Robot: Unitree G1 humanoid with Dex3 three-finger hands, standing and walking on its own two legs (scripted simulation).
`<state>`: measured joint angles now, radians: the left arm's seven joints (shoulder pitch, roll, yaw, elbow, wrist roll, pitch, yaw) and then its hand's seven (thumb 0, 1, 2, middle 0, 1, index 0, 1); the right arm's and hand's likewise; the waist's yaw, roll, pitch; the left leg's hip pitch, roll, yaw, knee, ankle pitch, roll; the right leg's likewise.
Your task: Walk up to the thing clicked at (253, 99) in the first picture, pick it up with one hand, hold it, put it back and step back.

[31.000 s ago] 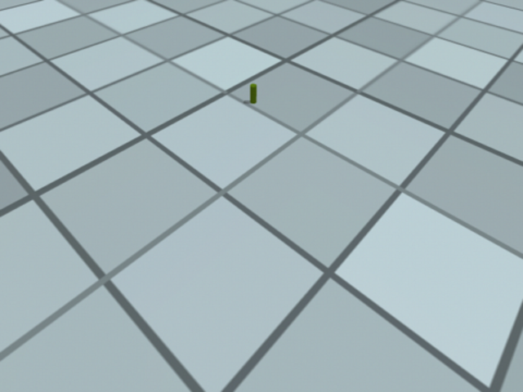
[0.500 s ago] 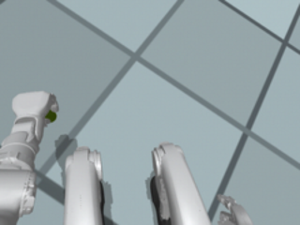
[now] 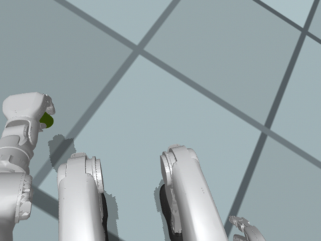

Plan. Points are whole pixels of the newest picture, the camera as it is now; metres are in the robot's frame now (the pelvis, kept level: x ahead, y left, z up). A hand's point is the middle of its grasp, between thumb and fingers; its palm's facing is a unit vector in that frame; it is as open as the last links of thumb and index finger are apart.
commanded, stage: lower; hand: left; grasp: from above
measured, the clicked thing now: (38, 116) +0.45 +0.29 -0.20
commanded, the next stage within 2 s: rest in 0.50 s
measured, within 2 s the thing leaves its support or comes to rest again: rests again in 1.00 s
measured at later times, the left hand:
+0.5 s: hand (44, 125) +0.43 +0.27 -0.21, palm faces -0.45 -0.08 -0.89, open 5.8 cm
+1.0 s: hand (51, 127) +0.43 +0.27 -0.26, palm faces -0.46 -0.11 -0.88, open 5.6 cm
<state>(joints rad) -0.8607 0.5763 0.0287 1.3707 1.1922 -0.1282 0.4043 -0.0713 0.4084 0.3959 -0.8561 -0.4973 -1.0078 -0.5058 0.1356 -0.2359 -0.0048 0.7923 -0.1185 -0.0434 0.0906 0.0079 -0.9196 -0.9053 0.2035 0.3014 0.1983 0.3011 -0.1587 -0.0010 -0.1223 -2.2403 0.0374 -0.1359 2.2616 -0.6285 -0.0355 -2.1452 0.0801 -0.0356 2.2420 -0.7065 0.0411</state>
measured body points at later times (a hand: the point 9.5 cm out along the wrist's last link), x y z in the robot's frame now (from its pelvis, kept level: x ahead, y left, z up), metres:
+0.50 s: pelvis +0.00 +0.00 -0.04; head +0.23 +0.06 +0.35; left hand +0.45 +0.28 -0.16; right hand +0.07 -0.27 -0.15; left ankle +0.09 +0.14 -0.33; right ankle +0.09 -0.12 -0.33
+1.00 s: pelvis +0.01 +0.00 -0.06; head +0.24 +0.07 +0.32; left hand +0.45 +0.27 -0.21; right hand +0.06 -0.27 -0.16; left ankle +0.09 +0.14 -0.33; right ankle +0.09 -0.12 -0.33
